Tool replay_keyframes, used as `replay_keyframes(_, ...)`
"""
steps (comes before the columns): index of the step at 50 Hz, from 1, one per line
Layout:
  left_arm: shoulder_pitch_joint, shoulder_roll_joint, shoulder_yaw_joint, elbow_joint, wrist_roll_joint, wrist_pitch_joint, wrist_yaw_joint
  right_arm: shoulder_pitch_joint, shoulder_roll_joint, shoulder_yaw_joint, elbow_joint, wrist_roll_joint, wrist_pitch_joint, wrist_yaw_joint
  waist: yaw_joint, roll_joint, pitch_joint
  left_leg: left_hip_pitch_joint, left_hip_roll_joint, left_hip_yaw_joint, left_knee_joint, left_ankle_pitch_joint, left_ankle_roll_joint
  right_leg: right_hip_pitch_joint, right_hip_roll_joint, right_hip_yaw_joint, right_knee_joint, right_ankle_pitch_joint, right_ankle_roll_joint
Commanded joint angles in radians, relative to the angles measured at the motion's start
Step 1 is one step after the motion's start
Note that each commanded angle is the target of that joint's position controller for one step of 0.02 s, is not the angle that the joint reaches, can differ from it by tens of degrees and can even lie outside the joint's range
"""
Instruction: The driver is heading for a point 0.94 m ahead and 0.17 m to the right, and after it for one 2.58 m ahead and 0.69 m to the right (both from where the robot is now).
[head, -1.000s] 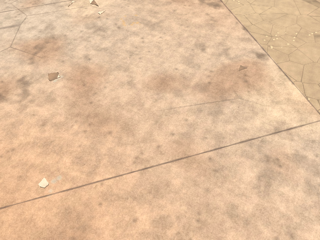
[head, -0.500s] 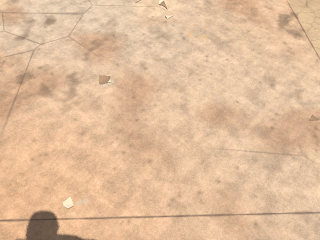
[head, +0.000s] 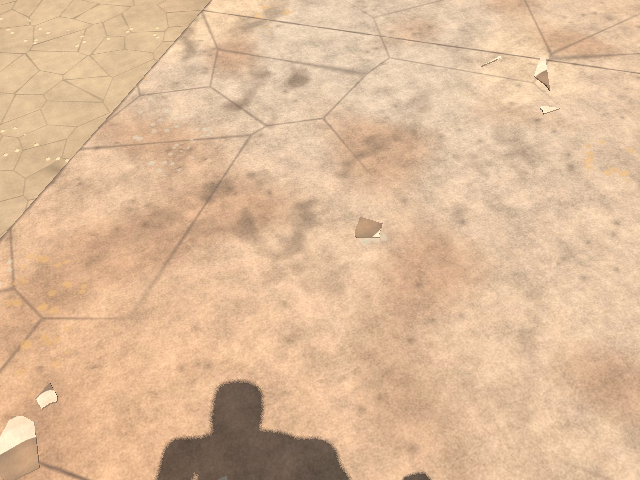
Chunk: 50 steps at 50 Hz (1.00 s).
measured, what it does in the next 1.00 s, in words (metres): walks ahead: left foot, then right foot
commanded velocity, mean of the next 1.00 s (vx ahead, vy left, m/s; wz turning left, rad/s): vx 0.50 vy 0.00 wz -0.10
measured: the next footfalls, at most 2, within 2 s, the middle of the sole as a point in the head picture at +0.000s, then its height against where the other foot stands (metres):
left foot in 0.24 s outside the picture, level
right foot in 0.78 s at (385, 439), level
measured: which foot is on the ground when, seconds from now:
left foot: up 0.00-0.22, down 0.24-0.80, up 0.82-1.00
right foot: down 0.00-0.26, up 0.28-0.76, down 0.78-1.00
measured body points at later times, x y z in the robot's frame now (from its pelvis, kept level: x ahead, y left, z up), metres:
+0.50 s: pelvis +0.26 +0.06 +0.00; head +0.27 +0.07 +0.45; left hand +0.34 +0.32 -0.13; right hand +0.30 -0.21 -0.12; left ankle +0.23 +0.12 -0.75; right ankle +0.33 -0.10 -0.67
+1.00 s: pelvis +0.53 +0.00 -0.01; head +0.56 -0.01 +0.44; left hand +0.63 +0.27 -0.13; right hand +0.62 -0.27 -0.13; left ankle +0.59 +0.16 -0.67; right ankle +0.54 -0.05 -0.75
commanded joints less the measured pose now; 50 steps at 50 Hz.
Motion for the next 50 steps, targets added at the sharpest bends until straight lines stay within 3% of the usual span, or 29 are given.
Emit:
replay_keyframes(1, 0.004, 0.111, 0.023, -0.03, -0.001, -0.02, -0.007, -0.034, -0.007, 0.009, -0.069, 0.0, -0.011, 0.008, -0.02, -0.152, 0.018, -0.07, 0.02, -0.014, -0.123, 0.1, -0.014, 0.032, -0.242, 0.143, -0.176, 0.248, -0.13)
replay_keyframes(4, 0.027, 0.124, 0.025, -0.006, -0.007, -0.015, -0.01, -0.144, 0.014, 0.028, -0.098, -0.001, -0.02, 0.017, 0.003, -0.156, 0.033, 0.017, 0.018, 0.062, -0.326, 0.166, -0.011, 0.016, -0.224, 0.07, -0.176, 0.28, -0.115)
replay_keyframes(8, 0.1, 0.159, 0.032, 0.046, -0.007, 0.004, -0.005, -0.205, -0.001, 0.033, -0.117, -0.005, -0.028, 0.011, 0.016, -0.162, 0.045, 0.089, 0.008, 0.123, -0.461, 0.086, 0.032, 0.105, -0.269, 0.073, -0.126, 0.384, -0.109)
replay_keyframes(10, 0.103, 0.176, 0.034, 0.065, -0.009, 0.016, -0.002, -0.131, -0.014, 0.026, -0.093, -0.013, -0.038, -0.001, -0.026, -0.161, 0.003, 0.212, -0.037, 0.152, -0.529, 0.023, 0.068, 0.148, -0.267, 0.049, 0.015, 0.632, -0.097)
replay_keyframes(11, 0.104, 0.168, 0.03, 0.072, -0.014, 0.023, -0.001, 0.004, -0.026, 0.017, -0.044, -0.021, -0.05, -0.01, -0.089, -0.127, -0.071, 0.389, -0.067, 0.163, -0.601, 0.059, 0.092, 0.12, -0.231, 0.008, 0.187, 0.702, -0.078)
replay_keyframes(12, 0.1, 0.137, 0.017, 0.054, -0.015, 0.021, 0.0, 0.174, -0.079, -0.003, 0.009, -0.037, -0.058, -0.023, -0.153, -0.075, -0.187, 0.643, 0.028, 0.053, -0.599, 0.021, 0.127, -0.027, -0.193, -0.014, 0.411, 0.519, -0.055)
replay_keyframes(13, 0.143, 0.034, -0.009, -0.01, -0.033, 0.017, -0.014, 0.275, -0.202, -0.033, 0.016, -0.042, -0.059, -0.039, -0.155, 0.171, -0.326, 0.952, 0.347, -0.422, -0.662, -0.07, 0.242, -0.393, -0.046, -0.046, 0.786, -0.036, -0.004)
replay_keyframes(14, 0.099, 0.121, 0.018, -0.002, -0.009, 0.024, -0.004, 0.275, -0.205, -0.039, 0.02, 0.008, -0.05, -0.046, -0.161, 0.12, -0.336, 0.919, 0.4, -0.611, -0.761, 0.051, 0.269, -0.51, 0.002, 0.1, 0.928, -0.323, -0.01)
replay_keyframes(15, 0.034, 0.129, 0.025, -0.016, -0.008, 0.027, -0.005, 0.202, -0.168, -0.029, 0.028, 0.019, -0.049, -0.05, -0.121, 0.048, -0.188, 0.815, 0.346, -0.429, -0.75, 0.114, 0.245, -0.566, -0.053, 0.152, 0.955, -0.251, -0.021)
replay_keyframes(16, 0.014, 0.101, 0.015, -0.016, -0.014, 0.021, -0.01, 0.143, -0.102, -0.012, 0.029, 0.018, -0.055, -0.047, -0.086, 0.014, -0.097, 0.681, 0.296, -0.314, -0.777, 0.188, 0.216, -0.542, -0.084, 0.151, 0.896, -0.182, -0.023)
replay_keyframes(17, 0.019, 0.088, 0.015, -0.003, -0.011, 0.027, -0.013, 0.1, -0.063, -0.001, 0.03, 0.02, -0.061, -0.045, -0.05, 0.007, -0.049, 0.589, 0.245, -0.229, -0.813, 0.212, 0.177, -0.495, -0.108, 0.146, 0.831, -0.147, -0.019)
replay_keyframes(18, 0.046, 0.081, 0.013, 0.011, 0.003, 0.041, -0.016, 0.071, -0.037, 0.008, 0.034, 0.026, -0.066, -0.045, -0.017, 0.03, -0.026, 0.513, 0.207, -0.17, -0.845, 0.232, 0.154, -0.438, -0.119, 0.144, 0.792, -0.124, -0.007)
replay_keyframes(21, 0.043, 0.061, 0.014, 0.022, 0.013, 0.065, -0.032, 0.096, -0.039, 0.006, 0.062, 0.03, -0.086, -0.044, 0.004, 0.024, -0.02, 0.468, 0.176, -0.103, -0.906, 0.285, 0.17, -0.415, -0.115, 0.123, 0.76, -0.053, 0.015)
replay_keyframes(25, -0.11, 0.052, 0.012, -0.017, 0.01, 0.069, -0.037, 0.155, -0.047, 0.001, 0.104, 0.028, -0.092, -0.045, -0.025, 0.001, 0.042, 0.507, 0.178, -0.041, -0.964, 0.259, 0.178, -0.538, -0.133, 0.126, 0.63, 0.083, 0.036)
replay_keyframes(29, -0.229, 0.038, 0.002, -0.05, 0.001, 0.063, -0.041, 0.197, -0.045, 0.002, 0.136, 0.019, -0.1, -0.049, -0.058, -0.002, 0.075, 0.552, 0.187, 0.056, -0.975, 0.311, 0.154, -0.538, -0.093, 0.136, 0.464, 0.19, 0.018)
replay_keyframes(33, -0.314, 0.04, -0.002, -0.088, 0.009, 0.057, -0.048, 0.229, -0.048, 0.005, 0.169, 0.015, -0.1, -0.064, -0.076, -0.009, 0.096, 0.65, 0.215, 0.124, -0.943, 0.419, 0.127, -0.515, -0.069, 0.083, 0.338, 0.188, -0.029)
replay_keyframes(34, -0.319, 0.042, -0.002, -0.094, 0.01, 0.056, -0.049, 0.231, -0.054, 0.004, 0.176, 0.014, -0.098, -0.068, -0.074, -0.008, 0.096, 0.679, 0.221, 0.14, -0.914, 0.483, 0.118, -0.5, -0.059, 0.067, 0.315, 0.157, -0.044)
replay_keyframes(36, -0.286, 0.051, 0.004, -0.093, 0.011, 0.054, -0.046, 0.216, -0.078, 0.001, 0.182, 0.01, -0.094, -0.074, -0.051, 0.008, 0.062, 0.724, 0.225, 0.18, -0.791, 0.786, 0.098, -0.416, -0.006, 0.017, 0.285, 0.067, -0.084)
replay_keyframes(38, -0.116, 0.081, 0.023, -0.048, 0.016, 0.048, -0.037, 0.204, -0.108, -0.006, 0.184, 0.006, -0.079, -0.078, 0.021, 0.017, -0.05, 0.73, 0.213, 0.222, -0.499, 1.008, 0.078, -0.22, 0.075, -0.02, 0.242, -0.011, -0.131)
replay_keyframes(39, 0.047, 0.122, 0.044, -0.001, 0.028, 0.042, -0.028, 0.197, -0.11, -0.004, 0.172, 0.009, -0.074, -0.081, 0.092, -0.013, -0.141, 0.596, 0.19, 0.242, -0.261, 0.865, 0.054, 0.016, 0.058, 0.046, 0.191, 0.007, -0.172)
replay_keyframes(40, 0.164, 0.246, 0.083, 0.008, 0.035, 0.045, -0.011, 0.213, -0.047, 0.013, 0.113, 0.032, -0.083, -0.071, 0.116, -0.183, -0.264, 0.269, 0.092, 0.272, 0.119, 0.454, 0.009, 0.313, -0.203, 0.441, 0.161, -0.071, -0.286)
replay_keyframes(41, 0.115, 0.281, 0.091, 0.002, 0.0, 0.053, -0.015, 0.2, -0.041, 0.008, 0.079, 0.029, -0.092, -0.059, 0.062, -0.295, -0.335, -0.01, -0.098, 0.116, 0.362, -0.28, -0.017, 0.445, -0.369, 0.908, -0.003, 0.073, -0.395)
replay_keyframes(42, 0.068, 0.258, 0.09, 0.006, -0.024, 0.059, -0.015, 0.117, -0.062, 0.007, 0.064, 0.012, -0.097, -0.054, 0.06, -0.157, -0.232, -0.101, -0.014, -0.007, 0.377, -0.202, -0.004, 0.378, -0.328, 0.77, -0.003, 0.062, -0.366)
replay_keyframes(43, 0.02, 0.201, 0.076, 0.002, -0.022, 0.06, -0.01, 0.078, -0.051, 0.014, 0.05, 0.02, -0.109, -0.05, 0.039, -0.093, -0.111, -0.105, 0.03, 0.005, 0.308, -0.119, -0.004, 0.234, -0.302, 0.643, -0.022, 0.114, -0.333)
replay_keyframes(44, -0.018, 0.155, 0.064, 0.001, -0.018, 0.061, -0.006, 0.073, -0.042, 0.014, 0.052, 0.018, -0.11, -0.051, -0.001, -0.04, -0.038, -0.06, 0.063, 0.01, 0.212, -0.088, -0.007, 0.112, -0.25, 0.559, -0.048, 0.183, -0.287)
replay_keyframes(45, -0.043, 0.13, 0.056, 0.003, -0.023, 0.057, -0.002, 0.073, -0.038, 0.015, 0.046, 0.002, -0.095, -0.051, -0.033, -0.046, -0.007, -0.009, 0.081, 0.009, 0.147, -0.084, -0.023, 0.025, -0.204, 0.496, -0.065, 0.247, -0.261)
replay_keyframes(46, -0.057, 0.12, 0.051, -0.001, -0.024, 0.052, -0.002, 0.095, -0.028, 0.018, 0.052, -0.01, -0.074, -0.049, -0.053, -0.062, -0.017, 0.043, 0.088, 0.011, 0.108, -0.08, -0.037, -0.021, -0.175, 0.45, -0.08, 0.277, -0.25)
replay_keyframes(48, -0.035, 0.14, 0.056, 0.003, -0.025, 0.036, -0.004, 0.091, -0.014, 0.021, 0.041, -0.015, -0.047, -0.043, -0.061, -0.079, -0.029, 0.057, 0.083, 0.034, 0.049, -0.064, -0.062, -0.057, -0.144, 0.412, -0.095, 0.331, -0.257)
replay_keyframes(50, -0.01, 0.162, 0.062, 0.006, -0.025, 0.032, -0.004, 0.025, -0.01, 0.022, 0.014, -0.013, -0.039, -0.04, -0.048, -0.087, -0.007, 0.02, 0.086, 0.05, -0.041, 0.003, -0.084, -0.075, -0.123, 0.399, -0.12, 0.297, -0.251)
